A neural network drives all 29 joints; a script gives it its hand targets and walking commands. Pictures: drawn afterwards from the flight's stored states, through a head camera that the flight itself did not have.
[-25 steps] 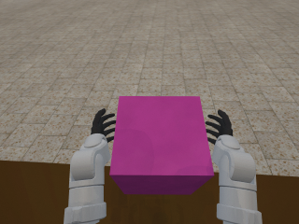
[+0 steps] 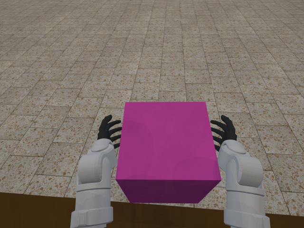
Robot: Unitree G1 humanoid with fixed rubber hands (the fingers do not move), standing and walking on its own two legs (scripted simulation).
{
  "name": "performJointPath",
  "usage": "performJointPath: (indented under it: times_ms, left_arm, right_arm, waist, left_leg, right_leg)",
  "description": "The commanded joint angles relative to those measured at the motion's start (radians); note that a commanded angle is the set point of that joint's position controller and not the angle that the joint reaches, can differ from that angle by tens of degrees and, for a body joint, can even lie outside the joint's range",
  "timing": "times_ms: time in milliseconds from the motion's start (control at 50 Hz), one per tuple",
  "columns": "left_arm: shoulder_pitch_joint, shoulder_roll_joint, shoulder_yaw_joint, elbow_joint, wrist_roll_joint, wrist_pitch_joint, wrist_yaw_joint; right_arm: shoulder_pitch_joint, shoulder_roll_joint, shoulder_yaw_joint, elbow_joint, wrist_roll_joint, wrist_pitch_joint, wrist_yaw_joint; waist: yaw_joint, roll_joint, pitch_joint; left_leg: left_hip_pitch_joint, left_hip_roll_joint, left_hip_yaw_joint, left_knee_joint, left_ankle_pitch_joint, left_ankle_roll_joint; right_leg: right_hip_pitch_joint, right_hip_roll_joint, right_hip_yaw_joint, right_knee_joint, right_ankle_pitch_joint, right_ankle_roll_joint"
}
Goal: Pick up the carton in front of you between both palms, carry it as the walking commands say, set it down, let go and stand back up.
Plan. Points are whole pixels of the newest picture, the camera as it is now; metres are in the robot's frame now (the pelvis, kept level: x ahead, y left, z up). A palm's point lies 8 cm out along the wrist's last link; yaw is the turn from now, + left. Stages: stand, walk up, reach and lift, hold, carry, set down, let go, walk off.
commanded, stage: carry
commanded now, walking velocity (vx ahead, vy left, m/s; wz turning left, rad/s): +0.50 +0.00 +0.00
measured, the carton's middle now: (164, 156) +0.33 +0.00 +0.01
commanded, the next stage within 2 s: none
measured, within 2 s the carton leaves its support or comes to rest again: neither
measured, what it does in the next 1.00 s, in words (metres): goes down: left foot 0.05 m lower, then right foot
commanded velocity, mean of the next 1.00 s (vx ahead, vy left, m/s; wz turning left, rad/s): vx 0.50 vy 0.00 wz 0.00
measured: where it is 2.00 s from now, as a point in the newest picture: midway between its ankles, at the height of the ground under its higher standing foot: (163, 113)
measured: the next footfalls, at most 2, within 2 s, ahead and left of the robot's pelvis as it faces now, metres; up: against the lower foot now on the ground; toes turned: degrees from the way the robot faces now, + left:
left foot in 0.32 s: +0.38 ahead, +0.09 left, -0.05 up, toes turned +2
right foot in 0.74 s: +0.68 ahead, -0.07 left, -0.06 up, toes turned -5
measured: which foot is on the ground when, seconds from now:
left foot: up 0.00-0.30, down 0.32-0.74, up 0.76-1.00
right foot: down 0.00-0.32, up 0.34-0.72, down 0.74-1.00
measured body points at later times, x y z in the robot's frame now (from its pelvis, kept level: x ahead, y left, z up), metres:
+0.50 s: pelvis +0.34 +0.04 -0.05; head +0.37 +0.03 +0.40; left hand +0.68 +0.17 +0.01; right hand +0.66 -0.14 +0.00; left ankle +0.35 +0.09 -0.77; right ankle +0.26 -0.09 -0.68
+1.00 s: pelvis +0.67 -0.01 -0.05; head +0.70 -0.03 +0.40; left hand +1.00 +0.15 +0.03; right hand +1.01 -0.16 +0.02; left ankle +0.70 +0.14 -0.73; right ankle +0.64 -0.07 -0.79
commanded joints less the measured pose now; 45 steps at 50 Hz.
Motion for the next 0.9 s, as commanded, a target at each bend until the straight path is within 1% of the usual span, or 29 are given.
performJointPath:
  times_ms: [0,60,120,140,160,200,240,280,300,320,340,360,380,400,420,460,500,540,580,620,680,700,720,740,760,780,820,840,880]
  left_arm:
    - [-0.567,-0.712,-0.605,-0.133,-0.167,-0.008,-0.025]
    - [-0.619,-0.759,-0.659,-0.181,-0.237,-0.040,-0.054]
    - [-0.584,-0.729,-0.668,-0.175,-0.244,-0.042,-0.048]
    - [-0.564,-0.715,-0.657,-0.159,-0.250,-0.039,-0.045]
    - [-0.538,-0.690,-0.659,-0.158,-0.238,-0.039,-0.042]
    - [-0.467,-0.677,-0.632,-0.113,-0.208,-0.020,-0.035]
    - [-0.498,-0.660,-0.635,-0.102,-0.204,-0.015,-0.022]
    - [-0.457,-0.670,-0.628,-0.080,-0.176,-0.002,-0.016]
    - [-0.414,-0.633,-0.585,-0.023,-0.145,0.015,-0.017]
    - [-0.438,-0.650,-0.591,-0.053,-0.150,0.021,-0.019]
    - [-0.483,-0.669,-0.605,-0.055,-0.180,0.031,-0.018]
    - [-0.480,-0.685,-0.601,-0.051,-0.194,0.032,-0.020]
    - [-0.556,-0.726,-0.609,-0.081,-0.201,0.025,-0.015]
    - [-0.563,-0.735,-0.590,-0.068,-0.186,0.005,-0.008]
    - [-0.531,-0.773,-0.558,-0.047,-0.161,-0.009,-0.011]
    - [-0.540,-0.774,-0.546,-0.072,-0.126,-0.038,-0.011]
    - [-0.519,-0.768,-0.550,-0.075,-0.104,-0.060,-0.005]
    - [-0.543,-0.760,-0.581,-0.130,-0.143,-0.078,-0.012]
    - [-0.453,-0.748,-0.590,-0.099,-0.126,-0.078,-0.011]
    - [-0.474,-0.702,-0.592,-0.143,-0.130,-0.068,-0.009]
    - [-0.380,-0.628,-0.562,-0.116,-0.124,-0.047,-0.002]
    - [-0.370,-0.597,-0.562,-0.134,-0.132,-0.043,0.003]
    - [-0.388,-0.584,-0.549,-0.136,-0.128,-0.037,0.007]
    - [-0.315,-0.546,-0.524,-0.094,-0.115,-0.026,0.008]
    - [-0.354,-0.524,-0.542,-0.125,-0.126,-0.021,0.012]
    - [-0.330,-0.515,-0.537,-0.135,-0.129,-0.013,0.016]
    - [-0.416,-0.628,-0.570,-0.163,-0.165,-0.009,0.002]
    - [-0.482,-0.643,-0.593,-0.185,-0.190,-0.010,-0.008]
    - [-0.589,-0.692,-0.654,-0.215,-0.235,-0.019,-0.033]
  right_arm:
    - [-0.530,0.798,0.571,-0.044,0.102,-0.011,0.012]
    - [-0.533,0.817,0.582,-0.078,0.092,-0.038,0.017]
    - [-0.505,0.791,0.588,-0.110,0.080,-0.055,0.009]
    - [-0.499,0.772,0.579,-0.089,0.080,-0.054,0.007]
    - [-0.491,0.758,0.575,-0.086,0.070,-0.051,0.002]
    - [-0.467,0.702,0.568,-0.104,0.062,-0.037,0.001]
    - [-0.404,0.675,0.535,-0.056,0.051,-0.018,0.006]
    - [-0.401,0.657,0.527,-0.061,0.049,-0.012,0.010]
    - [-0.397,0.633,0.507,-0.030,0.037,0.000,0.007]
    - [-0.393,0.624,0.504,-0.029,0.038,-0.001,0.006]
    - [-0.392,0.608,0.488,-0.021,0.051,0.000,0.002]
    - [-0.425,0.645,0.500,-0.050,0.055,0.006,-0.002]
    - [-0.469,0.704,0.526,-0.049,0.095,-0.002,0.006]
    - [-0.488,0.758,0.551,-0.029,0.113,-0.011,0.016]
    - [-0.549,0.783,0.578,-0.096,0.137,-0.025,0.031]
    - [-0.611,0.834,0.638,-0.127,0.183,-0.054,0.052]
    - [-0.611,0.836,0.674,-0.119,0.206,-0.074,0.064]
    - [-0.566,0.813,0.674,-0.159,0.201,-0.087,0.061]
    - [-0.534,0.803,0.690,-0.162,0.197,-0.088,0.055]
    - [-0.442,0.764,0.658,-0.146,0.183,-0.082,0.048]
    - [-0.484,0.694,0.683,-0.210,0.184,-0.069,0.026]
    - [-0.441,0.680,0.657,-0.188,0.190,-0.061,0.013]
    - [-0.428,0.651,0.653,-0.175,0.170,-0.054,0.006]
    - [-0.426,0.635,0.639,-0.168,0.160,-0.039,0.002]
    - [-0.406,0.623,0.634,-0.165,0.149,-0.030,0.002]
    - [-0.375,0.650,0.631,-0.163,0.162,-0.016,0.004]
    - [-0.441,0.685,0.580,-0.166,0.146,-0.010,0.002]
    - [-0.429,0.699,0.570,-0.112,0.130,-0.004,0.001]
    - [-0.472,0.735,0.570,-0.122,0.100,-0.018,0.010]
  waist:
    - [0.025,-0.055,-0.285]
    - [0.037,-0.179,-0.321]
    - [0.057,-0.141,-0.297]
    - [0.073,-0.100,-0.254]
    - [0.090,-0.143,-0.256]
    - [0.095,-0.118,-0.227]
    - [0.073,-0.114,-0.207]
    - [0.021,-0.067,-0.295]
    - [-0.044,0.010,-0.337]
    - [-0.036,0.177,-0.426]
    - [-0.088,0.239,-0.415]
    - [-0.093,0.260,-0.462]
    - [-0.076,0.169,-0.398]
    - [-0.080,0.026,-0.359]
    - [-0.052,0.009,-0.337]
    - [-0.048,0.062,-0.358]
    - [-0.038,0.085,-0.299]
    - [-0.072,0.097,-0.355]
    - [-0.075,0.089,-0.323]
    - [-0.112,0.106,-0.279]
    - [-0.092,0.088,-0.259]
    - [-0.043,0.116,-0.298]
    - [0.013,0.095,-0.368]
    - [0.044,-0.067,-0.460]
    - [0.041,-0.253,-0.539]
    - [0.048,-0.208,-0.558]
    - [0.043,-0.042,-0.403]
    - [0.018,-0.021,-0.342]
    - [0.013,-0.019,-0.333]
  left_leg:
    - [-0.308,0.084,-0.044,-0.088,0.070,0.001]
    - [-0.234,0.079,0.000,-0.277,0.131,-0.011]
    - [-0.242,0.078,0.014,-0.444,0.336,0.000]
    - [-0.244,0.053,0.061,-0.535,0.414,-0.007]
    - [-0.219,0.025,0.095,-0.632,0.485,-0.011]
    - [-0.092,0.012,0.136,-0.748,0.634,-0.002]
    - [0.010,0.009,0.138,-0.840,0.718,0.009]
    - [0.296,0.006,0.155,-0.847,0.788,0.040]
    - [0.471,0.113,0.045,-0.792,0.902,0.075]
    - [0.717,0.373,-0.277,-0.631,1.197,0.166]
    - [0.780,0.461,-0.546,-0.698,1.141,0.240]
    - [0.820,0.470,-0.642,-0.770,0.755,0.327]
    - [0.716,0.427,-0.618,-0.800,0.562,0.292]
    - [0.573,0.364,-0.527,-0.847,0.572,0.239]
    - [0.477,0.343,-0.440,-0.862,0.573,0.206]
    - [0.408,0.337,-0.389,-0.879,0.572,0.212]
    - [0.415,0.293,-0.283,-0.876,0.755,0.217]
    - [0.540,0.281,-0.238,-0.821,0.886,0.209]
    - [0.502,0.217,-0.113,-0.807,0.996,0.164]
    - [0.495,0.176,-0.079,-0.811,1.065,0.140]
    - [0.415,0.154,-0.005,-0.741,1.058,0.121]
    - [0.381,0.135,0.023,-0.652,1.076,0.096]
    - [0.302,0.115,0.067,-0.462,0.993,0.055]
    - [0.074,0.068,0.054,-0.232,0.465,0.015]
    - [-0.215,-0.037,0.015,0.075,-0.078,-0.016]
    - [-0.304,-0.007,-0.037,0.158,-0.031,-0.008]
    - [-0.373,0.076,-0.066,0.065,0.049,0.008]
    - [-0.317,0.083,-0.050,-0.002,0.111,0.004]
    - [-0.250,0.103,-0.024,-0.115,0.149,-0.010]
  right_leg:
    - [0.447,-0.309,0.472,-0.212,0.268,-0.175]
    - [0.468,-0.262,0.366,-0.200,0.323,-0.156]
    - [0.488,-0.246,0.292,-0.181,0.465,-0.140]
    - [0.496,-0.187,0.224,-0.181,0.511,-0.112]
    - [0.524,-0.146,0.169,-0.157,0.524,-0.089]
    - [0.445,-0.127,0.127,-0.167,0.519,-0.075]
    - [0.428,-0.143,0.095,-0.073,0.433,-0.066]
    - [0.326,-0.083,0.070,0.140,0.398,-0.007]
    - [0.194,-0.063,0.045,0.282,0.218,0.025]
    - [-0.073,0.005,0.044,0.548,-0.361,0.072]
    - [-0.280,0.076,0.069,0.744,-0.538,0.091]
    - [-0.409,0.075,0.098,0.865,-0.519,0.059]
    - [-0.416,0.010,0.137,0.827,-0.432,0.036]
    - [-0.349,-0.023,0.132,0.706,-0.358,0.044]
    - [-0.292,-0.047,0.128,0.648,-0.300,0.046]
    - [-0.239,-0.057,0.119,0.565,-0.271,0.062]
    - [-0.272,-0.057,0.080,0.486,-0.232,0.077]
    - [-0.310,-0.060,0.088,0.343,-0.147,0.074]
    - [-0.248,-0.029,0.040,0.199,-0.005,0.059]
    - [-0.195,0.010,-0.035,0.041,0.115,0.048]
    - [0.047,0.081,-0.133,-0.146,0.240,0.030]
    - [0.192,0.080,-0.124,-0.214,0.285,0.006]
    - [0.408,0.014,-0.049,-0.221,0.332,-0.033]
    - [0.671,-0.224,0.243,-0.096,0.639,-0.090]
    - [0.901,-0.431,0.574,-0.096,0.707,-0.218]
    - [0.915,-0.413,0.630,-0.131,0.457,-0.266]
    - [0.708,-0.350,0.525,-0.212,0.285,-0.218]
    - [0.577,-0.325,0.459,-0.244,0.214,-0.167]
    - [0.496,-0.301,0.404,-0.290,0.176,-0.149]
